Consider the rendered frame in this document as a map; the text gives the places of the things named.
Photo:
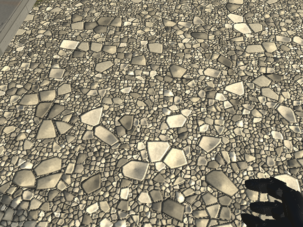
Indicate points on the right robot hand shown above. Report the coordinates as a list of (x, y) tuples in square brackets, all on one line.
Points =
[(288, 213)]

